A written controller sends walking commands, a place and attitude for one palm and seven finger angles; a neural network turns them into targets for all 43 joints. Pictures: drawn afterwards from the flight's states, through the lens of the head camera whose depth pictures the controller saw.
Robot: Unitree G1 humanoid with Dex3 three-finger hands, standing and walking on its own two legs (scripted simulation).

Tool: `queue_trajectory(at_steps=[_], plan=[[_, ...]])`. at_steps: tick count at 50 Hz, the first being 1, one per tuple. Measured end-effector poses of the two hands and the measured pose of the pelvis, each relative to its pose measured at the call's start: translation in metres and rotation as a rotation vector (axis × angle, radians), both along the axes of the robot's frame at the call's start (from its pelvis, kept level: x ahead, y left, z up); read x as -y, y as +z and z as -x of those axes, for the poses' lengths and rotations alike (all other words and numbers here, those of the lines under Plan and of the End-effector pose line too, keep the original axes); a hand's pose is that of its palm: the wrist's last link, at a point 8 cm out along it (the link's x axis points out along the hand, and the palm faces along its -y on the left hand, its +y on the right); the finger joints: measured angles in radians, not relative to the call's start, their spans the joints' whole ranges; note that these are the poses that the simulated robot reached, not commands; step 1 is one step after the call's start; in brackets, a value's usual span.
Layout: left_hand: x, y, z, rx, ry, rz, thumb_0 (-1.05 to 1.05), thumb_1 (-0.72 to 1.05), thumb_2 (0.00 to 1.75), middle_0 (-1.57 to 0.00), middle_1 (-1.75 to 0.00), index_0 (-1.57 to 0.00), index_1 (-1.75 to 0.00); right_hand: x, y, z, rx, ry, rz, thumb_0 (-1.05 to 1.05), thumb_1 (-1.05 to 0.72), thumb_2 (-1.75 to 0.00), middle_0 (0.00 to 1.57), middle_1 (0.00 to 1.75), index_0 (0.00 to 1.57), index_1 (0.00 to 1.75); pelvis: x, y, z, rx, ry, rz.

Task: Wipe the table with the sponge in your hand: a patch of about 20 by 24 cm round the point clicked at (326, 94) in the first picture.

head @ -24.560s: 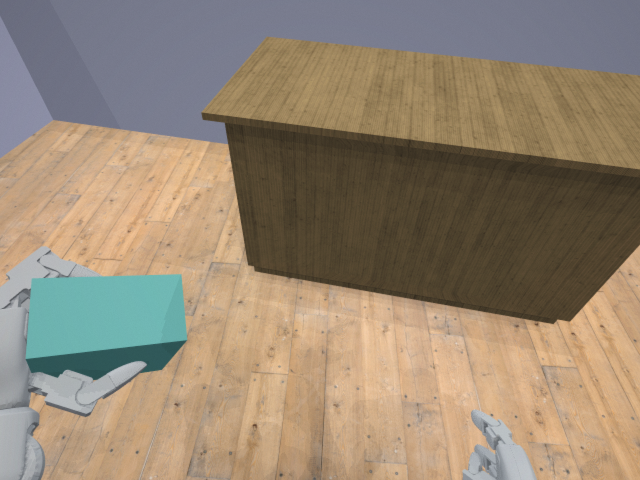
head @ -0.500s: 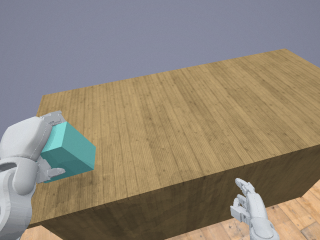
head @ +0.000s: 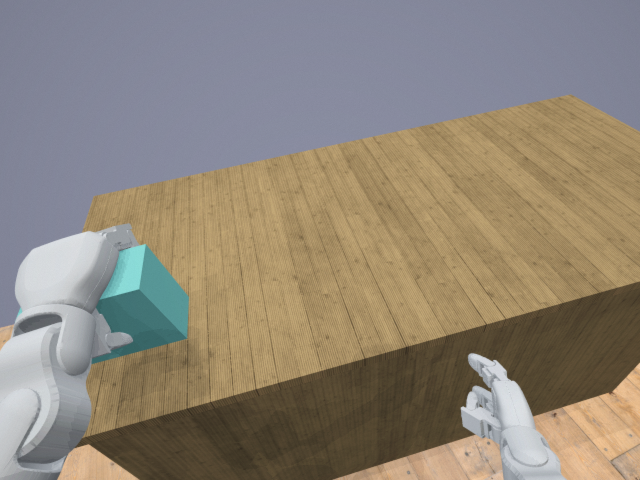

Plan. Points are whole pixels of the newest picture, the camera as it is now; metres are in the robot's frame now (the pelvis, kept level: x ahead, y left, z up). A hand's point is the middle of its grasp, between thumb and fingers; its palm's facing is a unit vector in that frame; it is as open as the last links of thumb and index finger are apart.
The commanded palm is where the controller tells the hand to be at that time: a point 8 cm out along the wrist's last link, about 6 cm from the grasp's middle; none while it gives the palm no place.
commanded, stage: turn the palm down, sponge in hand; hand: left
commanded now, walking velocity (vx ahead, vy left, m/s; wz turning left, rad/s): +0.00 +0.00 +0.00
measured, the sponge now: (122, 315) +0.23 +0.29 +0.12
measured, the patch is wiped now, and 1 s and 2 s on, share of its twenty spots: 0.00 0.00 0.00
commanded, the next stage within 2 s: move the sponge above the wiping area in 0.24 s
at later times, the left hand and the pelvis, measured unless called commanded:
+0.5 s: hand (120, 297) +0.23 +0.27 +0.15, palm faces +0.11 -0.06 -0.99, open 10.2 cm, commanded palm +0.20 +0.27 +0.22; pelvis +0.00 -0.01 +0.00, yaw +0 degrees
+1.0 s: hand (129, 295) +0.25 +0.28 +0.13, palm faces +0.06 -0.07 -1.00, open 10.2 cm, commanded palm +0.22 +0.27 +0.20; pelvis +0.01 -0.01 +0.00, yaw +0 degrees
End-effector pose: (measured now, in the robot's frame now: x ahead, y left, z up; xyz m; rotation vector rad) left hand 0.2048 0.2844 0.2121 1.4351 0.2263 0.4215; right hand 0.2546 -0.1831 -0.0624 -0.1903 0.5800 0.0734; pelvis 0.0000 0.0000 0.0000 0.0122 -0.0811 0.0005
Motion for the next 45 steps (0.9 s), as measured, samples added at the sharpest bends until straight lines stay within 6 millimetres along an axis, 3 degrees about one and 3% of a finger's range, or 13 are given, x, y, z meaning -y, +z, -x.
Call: queue_trajectory(at_steps=[21, 38, 45], plan=[[0.017, -0.002, -0.002, -0.019, -0.020, -0.026, -0.01, -0.51, 1.04, -0.70, -1.34, -0.74, -1.34, 0.018, -0.001, -0.001, 0.025, -0.018, -0.006, 0.02, -0.91, -0.89, 0.20, 0.30, 0.20, 0.30, 0.013, -0.001, 0.001, 0.003, -0.002, -0.005], [0.019, -0.014, -0.012, -0.040, -0.047, -0.022, -0.01, -0.51, 1.04, -0.70, -1.34, -0.74, -1.33, 0.019, -0.006, 0.003, 0.000, -0.030, -0.002, 0.02, -0.91, -0.89, 0.20, 0.30, 0.20, 0.30, 0.011, 0.000, -0.004, -0.001, -0.005, -0.003], [0.009, -0.020, -0.018, -0.053, 0.003, -0.016, -0.01, -0.51, 1.04, -0.70, -1.34, -0.74, -1.33, 0.014, -0.007, 0.001, -0.011, -0.023, -0.002, 0.02, -0.91, -0.89, 0.20, 0.30, 0.20, 0.30, 0.009, 0.000, -0.006, -0.007, -0.002, -0.002]])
